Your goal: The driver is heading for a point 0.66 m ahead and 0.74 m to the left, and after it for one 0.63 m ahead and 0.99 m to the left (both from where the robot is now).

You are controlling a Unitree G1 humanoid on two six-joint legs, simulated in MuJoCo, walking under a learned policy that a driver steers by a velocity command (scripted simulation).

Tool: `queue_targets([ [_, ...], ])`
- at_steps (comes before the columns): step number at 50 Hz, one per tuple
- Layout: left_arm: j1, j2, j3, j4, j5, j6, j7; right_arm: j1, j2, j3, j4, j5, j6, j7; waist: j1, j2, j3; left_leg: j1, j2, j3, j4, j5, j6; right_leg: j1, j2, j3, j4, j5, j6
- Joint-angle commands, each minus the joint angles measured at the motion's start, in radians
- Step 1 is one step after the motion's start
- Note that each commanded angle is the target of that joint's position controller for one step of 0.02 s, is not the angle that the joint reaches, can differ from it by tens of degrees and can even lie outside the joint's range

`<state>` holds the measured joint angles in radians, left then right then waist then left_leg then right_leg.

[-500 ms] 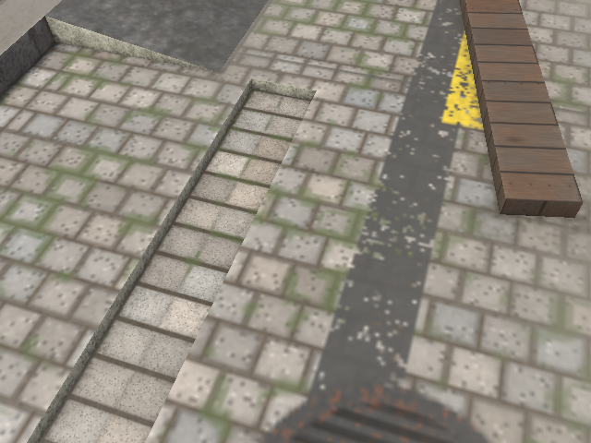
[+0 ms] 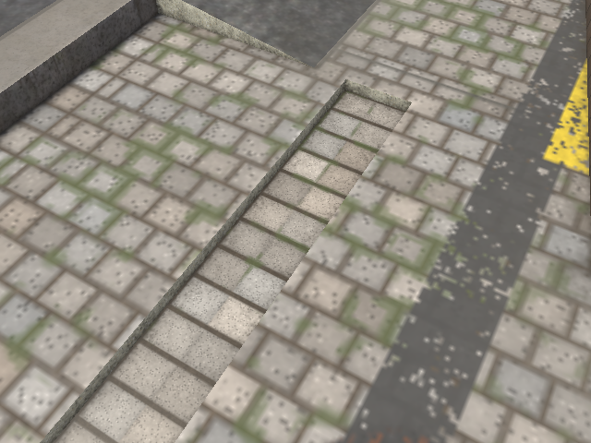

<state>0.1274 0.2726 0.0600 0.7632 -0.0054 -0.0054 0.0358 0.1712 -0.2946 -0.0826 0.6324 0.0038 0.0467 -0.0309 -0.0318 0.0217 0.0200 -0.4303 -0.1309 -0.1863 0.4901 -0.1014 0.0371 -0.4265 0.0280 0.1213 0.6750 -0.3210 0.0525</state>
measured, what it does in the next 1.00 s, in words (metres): steps on the spot, turning left: right foot, then left foot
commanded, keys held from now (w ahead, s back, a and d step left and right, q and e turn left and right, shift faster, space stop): q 0.72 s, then w+q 0.28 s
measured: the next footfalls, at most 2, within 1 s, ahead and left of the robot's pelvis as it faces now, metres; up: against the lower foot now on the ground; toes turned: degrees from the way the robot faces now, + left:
right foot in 0.04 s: +0.07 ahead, -0.14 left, +0.00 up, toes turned +7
left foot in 0.46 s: +0.00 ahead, +0.11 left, +0.00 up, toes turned +19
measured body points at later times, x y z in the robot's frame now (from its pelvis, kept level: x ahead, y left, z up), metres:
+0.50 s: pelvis -0.01 +0.00 +0.00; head +0.02 +0.03 +0.44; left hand +0.03 +0.32 -0.11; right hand +0.24 -0.20 -0.08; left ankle -0.04 +0.10 -0.73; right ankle +0.02 -0.14 -0.71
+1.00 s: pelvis +0.02 +0.00 +0.01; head +0.04 -0.01 +0.46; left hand -0.05 +0.31 -0.08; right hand +0.31 -0.14 -0.09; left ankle -0.05 +0.11 -0.68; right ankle +0.07 -0.10 -0.73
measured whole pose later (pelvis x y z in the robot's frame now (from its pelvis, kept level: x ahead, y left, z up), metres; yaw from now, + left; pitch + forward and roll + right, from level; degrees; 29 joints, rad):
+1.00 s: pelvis +0.02 +0.00 +0.01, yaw +36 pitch +2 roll +0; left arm 0.25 0.28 0.08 0.73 0.01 -0.07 0.00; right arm 0.24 -0.31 -0.07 0.60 0.02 0.03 -0.01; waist 0.01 0.05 -0.04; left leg -0.48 -0.09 -0.13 0.95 -0.43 0.02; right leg -0.23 0.02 0.01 0.49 -0.30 -0.03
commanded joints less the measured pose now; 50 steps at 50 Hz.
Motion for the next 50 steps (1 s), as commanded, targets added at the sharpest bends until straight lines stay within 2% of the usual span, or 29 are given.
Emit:
queue_targets([
  [1, 0.082, 0.102, 0.036, -0.039, -0.006, -0.029, -0.011, -0.028, -0.144, -0.04, -0.084, 0.012, 0.002, -0.007, 0.052, 0.146, -0.135, 0.105, 0.205, -0.303, -0.125, -0.184, 0.114, 0.162, 0.01, -0.044, -0.23, 0.096, -0.037],
  [2, 0.114, 0.152, 0.052, -0.034, 0.006, -0.03, -0.01, -0.004, -0.115, -0.032, -0.086, 0.014, 0.003, -0.007, 0.051, 0.082, -0.143, 0.021, 0.155, -0.254, -0.041, -0.278, 0.068, 0.272, -0.105, 0.034, -0.298, 0.12, -0.079],
  [3, 0.102, 0.251, 0.073, -0.038, 0.035, -0.019, -0.004, 0.0, -0.079, -0.024, -0.116, 0.017, -0.003, -0.003, 0.012, -0.202, -0.104, -0.176, 0.005, -0.044, 0.182, -0.438, 0.005, 0.321, -0.316, 0.272, -0.361, 0.205, -0.207],
  [4, 0.069, 0.223, 0.069, -0.059, 0.064, -0.019, -0.007, 0.0, -0.139, -0.043, -0.12, 0.005, -0.019, 0.004, 0.023, -0.303, -0.097, -0.228, -0.007, 0.033, 0.448, -0.513, -0.043, 0.25, -0.436, 0.412, -0.4, 0.322, -0.316],
  [5, 0.005, 0.168, 0.053, -0.092, 0.056, -0.021, 0.0, 0.028, -0.184, -0.06, -0.094, 0.003, -0.022, 0.01, 0.004, -0.217, -0.096, -0.214, 0.034, 0.021, 0.593, -0.453, -0.064, 0.233, -0.409, 0.335, -0.375, 0.36, -0.309],
  [7, -0.055, 0.112, 0.037, -0.109, 0.021, -0.016, 0.009, 0.075, -0.154, -0.058, -0.047, 0.006, -0.001, 0.006, -0.01, -0.143, -0.078, -0.222, 0.049, 0.053, 0.715, -0.343, -0.097, 0.247, -0.294, 0.158, -0.335, 0.359, -0.228],
  [8, -0.05, 0.106, 0.031, -0.11, 0.013, -0.012, 0.012, 0.078, -0.127, -0.05, -0.045, 0.007, 0.008, 0.007, -0.001, -0.141, -0.065, -0.234, 0.054, 0.065, 0.767, -0.319, -0.112, 0.248, -0.281, 0.114, -0.332, 0.398, -0.23],
  [11, 0.008, 0.12, 0.034, -0.103, 0.022, 0.004, 0.021, -0.003, -0.09, -0.031, -0.087, 0.024, 0.012, 0.012, 0.047, -0.173, -0.049, -0.257, 0.088, 0.135, 0.666, -0.261, -0.137, 0.31, -0.253, 0.024, -0.341, 0.409, -0.245],
  [15, 0.043, 0.175, 0.055, -0.098, 0.019, 0.014, 0.021, -0.059, -0.064, -0.012, -0.127, 0.016, 0.01, 0.028, 0.084, -0.211, -0.086, -0.147, 0.145, 0.178, 0.445, -0.305, -0.137, 0.357, -0.302, -0.013, -0.327, 0.438, -0.265],
  [20, 0.025, 0.208, 0.069, -0.095, -0.007, 0.011, 0.001, -0.02, -0.088, -0.023, -0.128, 0.02, 0.018, 0.047, 0.063, -0.225, -0.095, 0.035, 0.136, 0.245, 0.183, -0.265, -0.076, 0.316, -0.34, -0.051, -0.279, 0.466, -0.248],
  [22, 0.025, 0.187, 0.064, -0.083, -0.025, 0.01, -0.002, 0.056, -0.089, -0.032, -0.1, 0.016, 0.02, 0.047, 0.019, -0.187, -0.104, 0.191, 0.099, 0.269, -0.04, -0.104, -0.018, 0.257, -0.308, -0.11, -0.18, 0.406, -0.181],
  [23, 0.077, 0.149, 0.057, -0.063, -0.013, 0.007, -0.007, 0.091, -0.132, -0.048, -0.095, 0.014, 0.018, 0.038, 0.019, -0.068, -0.12, 0.343, 0.146, 0.162, -0.108, 0.067, 0.022, 0.132, -0.258, -0.186, -0.041, 0.26, -0.103],
  [24, 0.062, 0.066, 0.026, -0.109, 0.047, 0.004, -0.014, 0.109, -0.261, -0.073, -0.121, 0.006, 0.012, 0.02, 0.044, 0.285, -0.129, 0.518, 0.434, -0.223, -0.088, 0.501, 0.147, -0.189, -0.125, -0.277, 0.293, -0.261, 0.007],
  [25, -0.04, 0.113, 0.038, -0.146, 0.035, -0.003, -0.005, 0.121, -0.258, -0.065, -0.134, -0.032, -0.012, 0.032, -0.034, 0.267, -0.176, 0.429, 0.542, -0.353, -0.117, 0.532, 0.335, -0.278, -0.04, -0.118, 0.474, -0.384, 0.031],
  [26, -0.069, 0.153, 0.05, -0.145, 0.011, 0.0, 0.001, 0.096, -0.223, -0.054, -0.125, -0.038, -0.03, 0.037, -0.034, 0.166, -0.141, 0.392, 0.484, -0.274, -0.137, 0.418, 0.313, -0.285, -0.061, -0.069, 0.546, -0.317, 0.025],
  [27, -0.062, 0.157, 0.055, -0.135, 0.005, 0.004, 0.006, 0.043, -0.195, -0.047, -0.117, -0.023, -0.039, 0.03, -0.001, 0.132, -0.102, 0.361, 0.415, -0.196, -0.134, 0.33, 0.248, -0.29, -0.073, -0.054, 0.536, -0.223, 0.016],
  [28, -0.047, 0.151, 0.058, -0.116, 0.012, 0.008, 0.014, 0.0, -0.168, -0.038, -0.122, -0.003, -0.036, 0.022, 0.017, 0.097, -0.095, 0.344, 0.369, -0.158, -0.13, 0.271, 0.2, -0.286, -0.08, -0.047, 0.508, -0.156, 0.017],
  [29, -0.028, 0.155, 0.061, -0.113, 0.019, 0.01, 0.017, -0.03, -0.158, -0.03, -0.126, 0.007, -0.031, 0.015, 0.035, 0.11, -0.092, 0.308, 0.345, -0.135, -0.129, 0.292, 0.186, -0.254, -0.072, -0.049, 0.496, -0.105, 0.025],
  [31, -0.002, 0.134, 0.056, -0.104, 0.014, 0.005, 0.007, -0.032, -0.149, -0.024, -0.127, -0.002, -0.024, 0.005, 0.047, 0.113, -0.123, 0.288, 0.318, -0.12, -0.129, 0.3, 0.187, -0.199, -0.045, -0.06, 0.477, -0.042, 0.034],
  [36, -0.044, 0.098, 0.037, -0.115, 0.009, -0.002, -0.004, -0.008, -0.176, -0.036, -0.118, 0.001, -0.016, -0.005, 0.019, 0.126, -0.118, 0.281, 0.296, -0.181, -0.121, 0.13, 0.187, -0.129, -0.017, -0.045, 0.201, -0.016, 0.039],
  [39, -0.053, 0.116, 0.039, -0.124, -0.004, -0.016, -0.022, 0.012, -0.183, -0.038, -0.114, 0.009, -0.014, 0.002, 0.001, 0.151, -0.099, 0.209, 0.279, -0.274, -0.183, -0.315, 0.199, -0.052, 0.002, -0.052, 0.074, -0.049, 0.015],
  [41, -0.046, 0.128, 0.045, -0.131, -0.014, -0.035, -0.033, 0.016, -0.186, -0.036, -0.11, 0.012, -0.018, 0.01, 0.006, 0.169, -0.072, 0.172, 0.274, -0.333, -0.198, -0.443, 0.199, 0.009, 0.014, -0.055, -0.008, -0.084, -0.011],
  [43, 0.008, 0.122, 0.049, -0.117, -0.022, -0.056, -0.042, 0.001, -0.174, -0.03, -0.109, 0.017, -0.019, 0.011, 0.047, 0.154, -0.06, 0.118, 0.243, -0.355, -0.178, -0.498, 0.174, 0.141, 0.014, -0.062, -0.163, -0.017, -0.041],
  [44, 0.058, 0.118, 0.054, -0.097, -0.021, -0.065, -0.042, -0.013, -0.157, -0.024, -0.112, 0.02, -0.018, 0.008, 0.08, 0.13, -0.055, 0.056, 0.207, -0.336, -0.14, -0.522, 0.145, 0.255, 0.001, -0.069, -0.272, 0.06, -0.064],
  [45, 0.14, 0.153, 0.066, -0.078, -0.011, -0.069, -0.037, -0.016, -0.113, -0.012, -0.117, 0.02, -0.022, 0.006, 0.111, 0.061, -0.085, -0.086, 0.154, -0.269, -0.002, -0.566, 0.088, 0.437, -0.107, 0.016, -0.301, 0.036, -0.104],
  [46, 0.231, 0.223, 0.076, -0.065, 0.016, -0.069, -0.031, -0.007, -0.041, 0.007, -0.137, 0.024, -0.028, 0.007, 0.115, -0.15, -0.119, -0.268, 0.022, -0.043, 0.312, -0.546, 0.015, 0.552, -0.313, 0.298, -0.389, -0.241, -0.192],
  [47, 0.221, 0.261, 0.087, -0.06, 0.039, -0.079, -0.044, -0.053, -0.107, -0.009, -0.181, 0.026, -0.044, 0.009, 0.101, -0.243, -0.01, -0.419, 0.056, -0.012, 0.47, -0.483, 0.002, 0.437, -0.438, 0.555, -0.484, -0.416, -0.291],
  [48, 0.15, 0.202, 0.07, -0.082, 0.025, -0.084, -0.037, -0.043, -0.159, -0.024, -0.166, 0.022, -0.05, 0.013, 0.075, -0.207, 0.056, -0.456, 0.111, -0.009, 0.559, -0.394, -0.011, 0.398, -0.416, 0.491, -0.495, -0.447, -0.289],
  [50, 0.099, 0.142, 0.049, -0.099, 0.003, -0.078, -0.02, 0.013, -0.158, -0.033, -0.12, 0.013, -0.049, 0.02, 0.053, -0.182, 0.053, -0.457, 0.133, 0.03, 0.629, -0.271, -0.042, 0.408, -0.323, 0.309, -0.492, -0.309, -0.215],
])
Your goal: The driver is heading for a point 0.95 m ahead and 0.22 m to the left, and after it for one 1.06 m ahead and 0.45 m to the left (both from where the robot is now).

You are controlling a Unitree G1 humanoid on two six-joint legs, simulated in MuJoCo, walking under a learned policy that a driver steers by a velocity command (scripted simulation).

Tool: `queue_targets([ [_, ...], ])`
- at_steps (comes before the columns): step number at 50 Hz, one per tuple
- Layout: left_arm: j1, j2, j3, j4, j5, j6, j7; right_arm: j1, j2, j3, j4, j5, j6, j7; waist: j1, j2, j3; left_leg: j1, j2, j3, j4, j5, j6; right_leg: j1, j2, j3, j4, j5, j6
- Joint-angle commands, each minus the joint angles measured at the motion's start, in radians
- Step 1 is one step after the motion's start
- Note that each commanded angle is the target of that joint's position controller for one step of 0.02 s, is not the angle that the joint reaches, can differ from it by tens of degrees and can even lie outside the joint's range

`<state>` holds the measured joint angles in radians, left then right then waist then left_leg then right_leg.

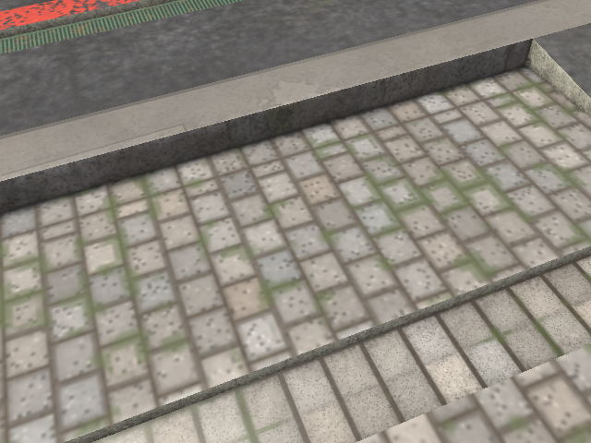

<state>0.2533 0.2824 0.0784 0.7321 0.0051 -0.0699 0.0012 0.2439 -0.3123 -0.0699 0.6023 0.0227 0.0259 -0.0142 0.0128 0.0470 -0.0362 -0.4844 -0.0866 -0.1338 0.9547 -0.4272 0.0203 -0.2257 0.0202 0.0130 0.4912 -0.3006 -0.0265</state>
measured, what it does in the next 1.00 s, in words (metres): walks ahead, turning left: left foot, then right foot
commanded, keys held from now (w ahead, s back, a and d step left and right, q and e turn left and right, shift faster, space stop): w+q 0.68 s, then w+e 0.32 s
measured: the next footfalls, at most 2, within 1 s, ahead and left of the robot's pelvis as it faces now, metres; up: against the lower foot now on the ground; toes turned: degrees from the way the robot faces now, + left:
left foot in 0.38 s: +0.28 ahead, +0.21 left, +0.00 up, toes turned +16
right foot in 0.84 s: +0.67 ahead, +0.13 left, -0.02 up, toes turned +24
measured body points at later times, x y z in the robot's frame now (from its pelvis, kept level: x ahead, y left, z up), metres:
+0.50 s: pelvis +0.21 +0.11 -0.01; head +0.25 +0.13 +0.44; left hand +0.20 +0.41 -0.13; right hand +0.45 -0.09 -0.10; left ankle +0.24 +0.20 -0.74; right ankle +0.13 -0.08 -0.64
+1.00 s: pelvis +0.52 +0.17 -0.03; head +0.57 +0.19 +0.41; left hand +0.64 +0.48 -0.11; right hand +0.63 -0.09 -0.16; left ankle +0.26 +0.21 -0.68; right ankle +0.63 +0.11 -0.77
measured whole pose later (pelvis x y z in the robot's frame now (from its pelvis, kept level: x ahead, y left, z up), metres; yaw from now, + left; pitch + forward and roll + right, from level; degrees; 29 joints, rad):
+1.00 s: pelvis +0.52 +0.17 -0.03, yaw +22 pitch +4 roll -1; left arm 0.04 0.28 0.04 0.68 -0.02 -0.12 -0.07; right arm 0.38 -0.30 -0.04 0.83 0.00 -0.04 0.00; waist -0.06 0.03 0.04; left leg -0.16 -0.02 -0.12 1.00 -0.49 0.01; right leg -0.38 0.08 0.00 0.39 -0.42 -0.07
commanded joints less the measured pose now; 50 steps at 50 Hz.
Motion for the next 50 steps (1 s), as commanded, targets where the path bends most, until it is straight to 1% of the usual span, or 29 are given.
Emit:
queue_targets([
  [1, -0.013, 0.125, 0.025, -0.061, -0.007, -0.014, 0.021, -0.07, -0.123, -0.042, -0.089, -0.005, -0.032, 0.01, 0.02, -0.197, 0.124, -0.407, 0.106, -0.014, 0.19, 0.115, -0.035, 0.195, -0.3, 0.343, -0.321, -0.229, -0.125],
  [4, 0.042, 0.122, 0.02, -0.042, 0.009, -0.023, 0.025, -0.096, -0.067, -0.025, -0.09, 0.001, -0.043, 0.022, 0.042, -0.17, 0.112, -0.39, 0.128, 0.025, 0.209, 0.241, -0.054, 0.178, -0.269, 0.175, -0.338, -0.033, -0.123],
  [7, 0.07, 0.139, 0.023, -0.023, 0.009, -0.021, 0.022, -0.139, -0.052, -0.017, -0.101, 0.001, -0.046, 0.03, 0.061, -0.157, 0.123, -0.379, 0.145, 0.048, 0.094, 0.311, -0.07, 0.192, -0.269, 0.074, -0.349, 0.083, -0.13],
  [11, 0.094, 0.179, 0.031, 0.006, -0.006, -0.013, 0.016, -0.231, -0.017, 0.002, -0.122, 0.003, -0.055, 0.057, 0.093, -0.151, 0.156, -0.282, 0.162, 0.124, -0.136, 0.372, -0.056, 0.187, -0.277, -0.042, -0.353, 0.175, -0.119],
  [14, 0.109, 0.209, 0.04, 0.031, -0.027, -0.004, 0.011, -0.261, -0.021, 0.004, -0.136, 0.009, -0.059, 0.077, 0.086, -0.141, 0.176, -0.213, 0.156, 0.167, -0.259, 0.319, -0.007, 0.229, -0.306, -0.09, -0.339, 0.238, -0.106],
  [16, 0.099, 0.238, 0.049, 0.038, -0.034, 0.002, 0.009, -0.22, -0.054, -0.012, -0.135, 0.005, -0.058, 0.081, 0.039, -0.16, 0.128, -0.081, 0.106, 0.213, -0.298, 0.244, 0.039, 0.255, -0.313, -0.14, -0.236, 0.577, -0.089],
  [17, 0.091, 0.254, 0.054, 0.039, -0.038, 0.006, 0.011, -0.138, -0.088, -0.031, -0.117, 0.001, -0.055, 0.078, -0.017, -0.17, 0.064, 0.049, 0.059, 0.244, -0.318, 0.217, 0.068, 0.258, -0.305, -0.175, -0.103, 0.809, -0.074],
  [18, 0.087, 0.242, 0.048, 0.037, -0.041, 0.01, 0.015, 0.03, -0.139, -0.062, -0.07, 0.006, -0.049, 0.068, -0.111, -0.145, -0.034, 0.287, 0.008, 0.258, -0.373, 0.266, 0.107, 0.197, -0.274, -0.218, 0.112, 0.917, -0.047],
  [19, 0.11, 0.203, 0.031, 0.019, -0.023, 0.004, 0.02, 0.214, -0.203, -0.094, -0.029, 0.014, -0.038, 0.051, -0.193, -0.073, -0.137, 0.609, 0.062, 0.126, -0.367, 0.269, 0.151, -0.034, -0.242, -0.215, 0.402, 0.7, -0.009],
  [20, 0.202, 0.045, -0.022, -0.054, 0.024, -0.016, 0.008, 0.176, -0.33, -0.105, -0.039, 0.023, -0.049, 0.041, -0.057, 0.26, -0.247, 0.901, 0.352, -0.483, -0.483, 0.009, 0.337, -0.459, -0.047, -0.146, 0.782, -0.242, 0.055],
  [21, 0.104, 0.133, -0.009, -0.062, -0.009, -0.053, 0.0, 0.209, -0.24, -0.076, -0.073, 0.014, -0.068, 0.045, -0.133, 0.161, -0.391, 0.924, 0.41, -0.73, -0.647, -0.118, 0.376, -0.532, -0.017, 0.087, 0.898, -0.276, 0.041],
  [22, -0.011, 0.2, 0.01, -0.097, -0.048, -0.067, -0.004, 0.173, -0.181, -0.055, -0.048, -0.001, -0.084, 0.05, -0.144, 0.105, -0.226, 0.822, 0.384, -0.571, -0.671, 0.013, 0.316, -0.607, -0.059, 0.085, 0.889, -0.164, 0.023],
  [23, -0.029, 0.181, 0.0, -0.104, -0.038, -0.076, 0.002, 0.122, -0.172, -0.051, -0.045, 0.0, -0.092, 0.05, -0.104, 0.04, -0.134, 0.678, 0.346, -0.45, -0.662, 0.138, 0.294, -0.579, -0.1, 0.078, 0.816, -0.079, 0.012],
  [24, -0.027, 0.175, 0.001, -0.093, -0.01, -0.078, 0.01, 0.056, -0.148, -0.043, -0.049, -0.004, -0.092, 0.048, -0.062, -0.007, -0.079, 0.546, 0.308, -0.355, -0.658, 0.26, 0.274, -0.521, -0.133, 0.078, 0.739, -0.03, 0.018],
  [26, 0.004, 0.174, 0.005, -0.081, 0.001, -0.057, 0.006, -0.015, -0.121, -0.03, -0.063, -0.023, -0.094, 0.042, -0.002, 0.014, -0.041, 0.392, 0.267, -0.277, -0.704, 0.377, 0.271, -0.415, -0.157, 0.088, 0.659, 0.022, 0.028],
  [29, -0.027, 0.136, -0.006, -0.087, 0.017, -0.032, 0.005, -0.01, -0.127, -0.03, -0.029, -0.01, -0.104, 0.029, 0.008, -0.011, 0.012, 0.275, 0.24, -0.2, -0.74, 0.476, 0.28, -0.398, -0.142, 0.06, 0.52, 0.071, 0.069],
  [33, -0.151, 0.106, -0.02, -0.108, 0.018, -0.04, -0.011, 0.032, -0.152, -0.038, 0.008, -0.007, -0.097, 0.007, -0.034, 0.001, 0.026, 0.243, 0.184, -0.129, -0.699, 0.515, 0.237, -0.379, -0.099, 0.053, 0.3, 0.362, 0.088],
  [35, -0.213, 0.119, -0.016, -0.117, 0.003, -0.054, -0.024, 0.078, -0.141, -0.033, 0.035, 0.002, -0.099, -0.002, -0.059, 0.015, 0.039, 0.3, 0.187, -0.142, -0.682, 0.421, 0.218, -0.414, -0.092, 0.072, 0.192, 0.464, 0.076],
  [37, -0.295, 0.089, -0.03, -0.132, -0.001, -0.064, -0.043, 0.112, -0.129, -0.027, 0.063, 0.008, -0.096, -0.006, -0.103, 0.005, 0.083, 0.266, 0.186, -0.125, -0.679, 0.278, 0.197, -0.351, -0.083, 0.045, 0.055, 0.581, 0.056],
  [39, -0.325, 0.09, -0.031, -0.139, -0.009, -0.067, -0.059, 0.133, -0.132, -0.026, 0.086, 0.001, -0.095, -0.01, -0.12, 0.015, 0.097, 0.311, 0.215, -0.14, -0.614, 0.239, 0.193, -0.367, -0.088, 0.055, 0.02, 0.606, 0.031],
  [41, -0.361, 0.086, -0.036, -0.161, -0.015, -0.059, -0.063, 0.17, -0.142, -0.03, 0.112, 0.008, -0.086, -0.01, -0.136, 0.022, 0.125, 0.413, 0.247, -0.166, -0.572, 0.291, 0.186, -0.431, -0.088, 0.06, -0.043, 0.489, 0.012],
  [43, -0.347, 0.092, -0.035, -0.163, -0.019, -0.052, -0.063, 0.192, -0.149, -0.033, 0.131, 0.001, -0.076, -0.01, -0.134, 0.028, 0.121, 0.507, 0.277, -0.169, -0.521, 0.42, 0.171, -0.453, -0.083, 0.051, -0.049, 0.381, -0.009],
  [44, -0.371, 0.12, -0.022, -0.167, -0.004, -0.057, -0.058, 0.259, -0.13, -0.027, 0.15, 0.005, -0.072, -0.002, -0.166, -0.013, 0.093, 0.568, 0.244, -0.155, -0.481, 0.609, 0.157, -0.411, -0.042, -0.006, -0.06, 0.293, -0.03],
  [45, -0.357, 0.132, -0.007, -0.17, -0.004, -0.066, -0.056, 0.299, -0.123, -0.018, 0.175, 0.007, -0.069, 0.007, -0.155, -0.026, 0.018, 0.613, 0.212, -0.122, -0.408, 0.847, 0.127, -0.3, 0.003, -0.046, -0.086, 0.259, -0.055],
  [46, -0.29, 0.145, 0.007, -0.155, -0.016, -0.076, -0.058, 0.313, -0.141, -0.015, 0.2, 0.001, -0.065, 0.011, -0.114, 0.0, -0.086, 0.606, 0.202, -0.09, -0.306, 1.027, 0.096, -0.121, 0.023, -0.058, -0.075, 0.312, -0.085],
  [47, -0.151, 0.151, 0.015, -0.118, -0.033, -0.076, -0.06, 0.238, -0.178, -0.018, 0.192, -0.002, -0.063, 0.012, -0.015, 0.036, -0.161, 0.492, 0.193, -0.06, -0.16, 1.092, 0.071, 0.109, 0.007, -0.03, -0.088, 0.421, -0.119],
  [48, 0.037, 0.186, 0.031, -0.057, -0.04, -0.065, -0.064, 0.194, -0.16, -0.01, 0.184, -0.014, -0.073, 0.015, 0.07, -0.023, -0.269, 0.247, 0.162, -0.031, 0.064, 0.925, 0.022, 0.459, -0.071, 0.053, -0.029, 0.548, -0.178],
  [49, 0.193, 0.169, 0.025, 0.009, -0.045, -0.048, -0.07, 0.158, -0.063, 0.02, 0.173, -0.045, -0.087, 0.017, 0.121, -0.21, -0.326, -0.088, 0.06, 0.007, 0.373, 0.01, -0.044, 0.773, -0.22, 0.235, 0.009, 0.684, -0.261],
  [50, 0.263, 0.159, 0.022, 0.025, -0.035, -0.015, -0.06, 0.111, -0.086, 0.028, 0.132, -0.047, -0.102, 0.015, 0.147, -0.151, -0.361, -0.231, 0.084, 0.005, 0.496, -0.222, -0.048, 0.837, -0.317, 0.357, 0.037, 0.704, -0.265],
])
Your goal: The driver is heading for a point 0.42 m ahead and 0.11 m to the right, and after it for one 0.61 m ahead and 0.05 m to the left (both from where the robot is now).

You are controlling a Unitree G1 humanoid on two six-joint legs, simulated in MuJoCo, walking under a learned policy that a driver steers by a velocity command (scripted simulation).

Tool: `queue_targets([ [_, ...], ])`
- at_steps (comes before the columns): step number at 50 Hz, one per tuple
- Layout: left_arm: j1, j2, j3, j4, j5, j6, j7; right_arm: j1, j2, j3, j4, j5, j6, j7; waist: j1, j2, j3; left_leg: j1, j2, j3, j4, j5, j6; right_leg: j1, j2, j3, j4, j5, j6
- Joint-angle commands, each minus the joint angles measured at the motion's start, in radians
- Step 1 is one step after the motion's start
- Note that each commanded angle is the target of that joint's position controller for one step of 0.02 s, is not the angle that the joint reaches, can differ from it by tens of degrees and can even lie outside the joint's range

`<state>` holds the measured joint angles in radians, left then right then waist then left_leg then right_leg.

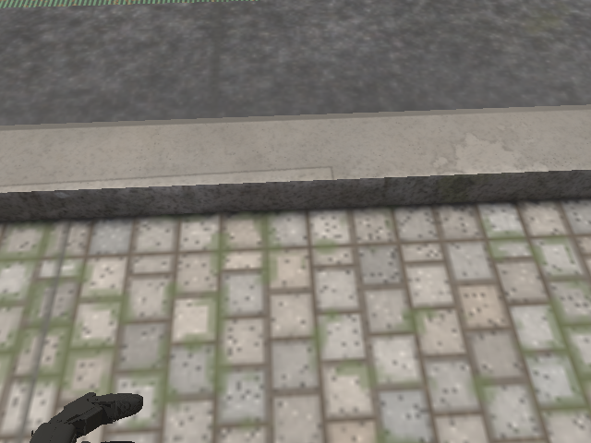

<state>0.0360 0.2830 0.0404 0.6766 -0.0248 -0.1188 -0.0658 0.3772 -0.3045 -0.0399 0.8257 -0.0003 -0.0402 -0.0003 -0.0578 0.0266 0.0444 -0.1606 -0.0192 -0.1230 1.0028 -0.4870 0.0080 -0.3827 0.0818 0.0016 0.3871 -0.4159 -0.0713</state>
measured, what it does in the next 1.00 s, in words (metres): walks ahead: left foot, then right foot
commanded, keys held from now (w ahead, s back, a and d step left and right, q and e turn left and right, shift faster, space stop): w+e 0.40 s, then w+q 0.48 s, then no key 0.12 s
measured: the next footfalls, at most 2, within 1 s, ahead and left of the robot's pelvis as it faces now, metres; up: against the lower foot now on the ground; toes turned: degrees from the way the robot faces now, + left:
left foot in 0.34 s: +0.35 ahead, +0.08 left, +0.02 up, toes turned -14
right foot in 0.70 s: +0.43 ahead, -0.20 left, +0.02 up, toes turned -13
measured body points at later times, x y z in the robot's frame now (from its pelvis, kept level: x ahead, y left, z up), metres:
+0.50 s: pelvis +0.25 -0.01 +0.03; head +0.26 -0.02 +0.48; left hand +0.47 +0.21 -0.06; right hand +0.28 -0.31 -0.08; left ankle +0.31 +0.09 -0.70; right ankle +0.20 -0.12 -0.63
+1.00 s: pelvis +0.47 -0.10 +0.04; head +0.49 -0.12 +0.49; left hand +0.50 +0.16 -0.08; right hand +0.61 -0.37 -0.07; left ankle +0.57 +0.01 -0.65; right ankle +0.39 -0.19 -0.70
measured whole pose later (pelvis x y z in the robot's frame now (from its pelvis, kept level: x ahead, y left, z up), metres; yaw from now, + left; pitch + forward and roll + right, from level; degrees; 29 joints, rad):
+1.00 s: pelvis +0.47 -0.10 +0.04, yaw -4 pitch +1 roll +0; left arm 0.41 0.24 0.03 0.80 0.02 -0.08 0.00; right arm 0.14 -0.29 -0.06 0.77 -0.04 -0.01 0.07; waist 0.05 0.04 0.02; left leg -0.59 0.02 0.00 0.83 -0.15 0.02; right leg -0.04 -0.01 -0.17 0.28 -0.26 -0.03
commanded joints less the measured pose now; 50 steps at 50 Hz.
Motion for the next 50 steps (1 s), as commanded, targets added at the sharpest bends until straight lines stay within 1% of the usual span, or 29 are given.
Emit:
queue_targets([
  [1, 0.416, 0.176, 0.066, 0.053, 0.003, 0.05, 0.018, -0.084, -0.113, -0.005, -0.148, 0.035, -0.047, 0.002, 0.198, -0.095, -0.414, -0.676, 0.037, 0.002, 0.395, -0.077, -0.044, 0.978, -0.397, 0.488, 0.062, 0.506, -0.248],
  [2, 0.32, 0.16, 0.063, 0.02, 0.017, 0.059, 0.031, -0.172, -0.117, -0.001, -0.182, 0.035, -0.054, -0.003, 0.182, -0.002, -0.303, -0.683, 0.073, 0.026, 0.308, 0.0, -0.046, 0.811, -0.36, 0.469, -0.009, 0.366, -0.224],
  [3, 0.264, 0.144, 0.056, 0.004, 0.027, 0.057, 0.045, -0.234, -0.121, -0.007, -0.199, 0.021, -0.057, -0.006, 0.164, -0.024, -0.221, -0.65, 0.092, 0.03, 0.231, 0.062, -0.049, 0.664, -0.344, 0.475, -0.058, 0.32, -0.221],
  [5, 0.205, 0.138, 0.047, -0.007, 0.02, 0.052, 0.051, -0.21, -0.11, -0.017, -0.189, 0.008, -0.057, -0.003, 0.092, -0.038, -0.107, -0.543, 0.101, 0.03, 0.105, 0.113, -0.065, 0.437, -0.27, 0.435, -0.133, 0.294, -0.195],
  [7, 0.196, 0.142, 0.045, -0.003, 0.011, 0.055, 0.065, -0.186, -0.081, -0.013, -0.186, 0.001, -0.049, 0.004, 0.051, -0.103, -0.079, -0.496, 0.077, 0.068, 0.048, 0.135, -0.09, 0.317, -0.241, 0.38, -0.166, 0.331, -0.188],
  [9, 0.201, 0.15, 0.046, 0.005, 0.004, 0.07, 0.083, -0.273, -0.048, -0.002, -0.219, -0.01, -0.041, 0.006, 0.053, -0.122, -0.053, -0.431, 0.045, 0.101, -0.118, 0.206, -0.114, 0.199, -0.189, 0.316, -0.177, 0.313, -0.163],
  [11, 0.226, 0.166, 0.051, 0.013, 0.0, 0.08, 0.096, -0.365, -0.014, 0.01, -0.251, -0.006, -0.033, 0.008, 0.064, -0.141, -0.043, -0.271, 0.003, 0.136, -0.304, 0.253, -0.124, 0.082, -0.15, 0.293, -0.192, 0.278, -0.135],
  [12, 0.241, 0.172, 0.053, 0.013, 0.012, 0.076, 0.093, -0.331, -0.042, -0.003, -0.242, -0.002, -0.031, 0.012, 0.041, -0.165, -0.09, -0.183, -0.02, 0.177, -0.226, 0.284, -0.115, 0.073, -0.191, 0.325, -0.19, 0.319, -0.142],
  [14, 0.204, 0.169, 0.053, -0.006, -0.002, 0.068, 0.09, -0.293, -0.1, -0.03, -0.231, 0.017, -0.027, 0.011, -0.002, -0.16, -0.091, -0.124, 0.011, 0.12, -0.27, 0.315, -0.087, 0.083, -0.211, 0.35, -0.142, 0.338, -0.109],
  [16, 0.159, 0.153, 0.048, -0.021, 0.004, 0.065, 0.086, -0.155, -0.127, -0.06, -0.191, 0.019, -0.03, -0.005, -0.097, -0.143, -0.148, 0.104, -0.015, 0.146, -0.366, 0.292, -0.048, 0.057, -0.173, 0.325, 0.041, 0.556, -0.055],
  [17, 0.133, 0.125, 0.039, -0.038, 0.023, 0.064, 0.082, 0.013, -0.148, -0.079, -0.142, 0.018, -0.03, -0.015, -0.177, -0.098, -0.242, 0.334, 0.006, 0.133, -0.405, 0.274, -0.019, -0.029, -0.103, 0.27, 0.28, 0.618, -0.01],
  [18, 0.194, 0.023, 0.012, -0.046, 0.037, 0.065, 0.076, 0.124, -0.15, -0.075, -0.121, 0.013, -0.032, -0.016, -0.164, 0.075, -0.341, 0.583, 0.217, -0.157, -0.467, 0.09, 0.06, -0.223, 0.0, 0.22, 0.586, -0.037, 0.022],
  [19, 0.287, 0.042, 0.012, -0.085, -0.023, 0.064, 0.073, -0.019, -0.174, -0.066, -0.156, -0.03, -0.043, -0.006, -0.025, 0.273, -0.253, 0.399, 0.388, -0.636, -0.718, -0.145, 0.207, -0.379, 0.0, 0.202, 0.767, -0.135, 0.016],
  [20, 0.275, 0.118, 0.03, -0.069, -0.032, 0.072, 0.071, -0.149, -0.115, -0.055, -0.184, -0.015, -0.053, -0.009, 0.006, 0.173, -0.087, 0.191, 0.427, -0.632, -0.787, -0.269, 0.257, -0.396, -0.077, 0.167, 0.856, -0.046, 0.019],
  [21, 0.229, 0.125, 0.031, -0.073, -0.013, 0.08, 0.067, -0.168, -0.067, -0.041, -0.166, 0.001, -0.053, -0.008, 0.012, 0.092, 0.008, 0.052, 0.391, -0.517, -0.799, -0.201, 0.249, -0.37, -0.105, 0.129, 0.88, 0.001, 0.023],
  [22, 0.232, 0.104, 0.03, -0.075, 0.005, 0.084, 0.064, -0.172, -0.062, -0.036, -0.155, -0.003, -0.053, -0.001, 0.043, 0.038, 0.03, -0.029, 0.341, -0.431, -0.81, -0.127, 0.226, -0.326, -0.118, 0.126, 0.882, 0.016, 0.025],
  [23, 0.247, 0.093, 0.03, -0.077, 0.006, 0.085, 0.061, -0.187, -0.063, -0.033, -0.139, -0.009, -0.052, 0.005, 0.077, 0.06, 0.05, -0.088, 0.299, -0.346, -0.832, -0.075, 0.214, -0.296, -0.135, 0.123, 0.836, 0.003, 0.032],
  [26, 0.186, 0.05, 0.005, -0.089, 0.019, 0.073, 0.05, -0.19, -0.093, -0.041, -0.121, 0.007, -0.06, 0.009, 0.075, 0.049, 0.038, -0.149, 0.214, -0.139, -0.866, 0.194, 0.204, -0.187, -0.156, 0.044, 0.59, 0.071, 0.045],
  [27, 0.158, 0.043, -0.005, -0.106, 0.097, 0.085, 0.02, -0.148, -0.108, -0.043, -0.083, -0.053, -0.049, 0.016, 0.075, 0.027, -0.006, -0.187, 0.177, -0.051, -0.844, 0.325, 0.181, -0.088, -0.156, 0.004, 0.495, 0.143, 0.046],
  [29, 0.131, 0.036, -0.008, -0.112, 0.077, 0.087, 0.004, -0.131, -0.133, -0.055, -0.071, -0.039, -0.042, 0.03, 0.062, 0.089, -0.045, -0.177, 0.138, -0.002, -0.822, 0.372, 0.169, 0.011, -0.123, -0.032, 0.36, 0.167, 0.062],
  [31, 0.12, 0.061, 0.001, -0.112, 0.059, 0.087, 0.011, -0.098, -0.145, -0.061, -0.062, -0.025, -0.033, 0.043, 0.052, 0.081, -0.064, -0.151, 0.167, -0.037, -0.788, 0.348, 0.158, 0.079, -0.098, -0.049, 0.264, 0.209, 0.07],
  [34, 0.253, 0.091, 0.019, -0.065, 0.076, 0.072, 0.039, -0.065, -0.109, -0.053, -0.049, -0.02, -0.02, 0.043, 0.115, 0.002, -0.093, -0.224, 0.122, -0.048, -0.591, 0.273, 0.109, 0.333, -0.087, -0.036, 0.11, 0.201, 0.054],
  [35, 0.389, 0.158, 0.036, -0.05, 0.098, 0.058, 0.053, -0.087, -0.037, -0.031, -0.072, -0.017, -0.025, 0.043, 0.189, -0.15, -0.172, -0.308, 0.031, 0.032, -0.309, 0.193, 0.07, 0.476, -0.282, 0.187, -0.012, 0.014, 0.018],
  [36, 0.435, 0.289, 0.066, -0.05, 0.099, 0.061, 0.066, -0.071, 0.021, -0.014, -0.118, -0.005, -0.027, 0.038, 0.188, -0.369, -0.194, -0.522, -0.067, 0.124, -0.065, -0.036, 0.042, 0.536, -0.504, 0.541, -0.204, -0.285, -0.038],
  [37, 0.388, 0.249, 0.063, -0.053, 0.085, 0.068, 0.074, -0.038, -0.066, -0.036, -0.097, -0.026, -0.012, 0.029, 0.157, -0.274, -0.137, -0.55, -0.02, 0.052, 0.077, -0.024, 0.063, 0.437, -0.516, 0.626, -0.237, -0.387, -0.085],
  [38, 0.323, 0.17, 0.04, -0.055, 0.07, 0.064, 0.07, -0.052, -0.087, -0.046, -0.082, -0.029, -0.006, 0.034, 0.117, -0.198, -0.058, -0.557, 0.016, 0.028, 0.101, 0.054, 0.073, 0.381, -0.463, 0.515, -0.221, -0.317, -0.077],
  [40, 0.263, 0.083, 0.016, -0.045, 0.063, 0.05, 0.069, -0.057, -0.068, -0.046, -0.059, -0.025, 0.002, 0.044, 0.08, -0.171, -0.025, -0.509, 0.056, 0.052, 0.065, 0.16, 0.054, 0.339, -0.375, 0.285, -0.226, -0.015, -0.043],
  [46, 0.35, 0.07, 0.018, 0.034, 0.051, 0.021, 0.074, -0.186, 0.001, -0.03, -0.093, -0.04, 0.022, 0.065, 0.078, -0.102, -0.005, -0.553, 0.052, 0.08, -0.002, 0.285, 0.011, 0.372, -0.355, 0.025, -0.187, 0.662, -0.075],
  [50, 0.336, 0.073, 0.019, 0.078, 0.042, 0.026, 0.07, -0.27, 0.043, 0.001, -0.117, -0.039, 0.017, 0.073, 0.079, -0.153, -0.001, -0.348, 0.019, 0.168, -0.316, 0.391, 0.009, 0.28, -0.292, -0.122, -0.136, 0.857, -0.051],
])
